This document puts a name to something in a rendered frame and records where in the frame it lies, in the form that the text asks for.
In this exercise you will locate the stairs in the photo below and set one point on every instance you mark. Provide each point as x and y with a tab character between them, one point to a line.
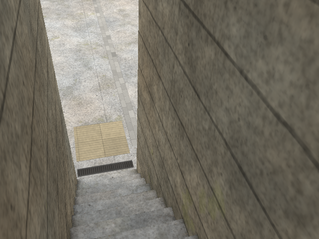
122	205

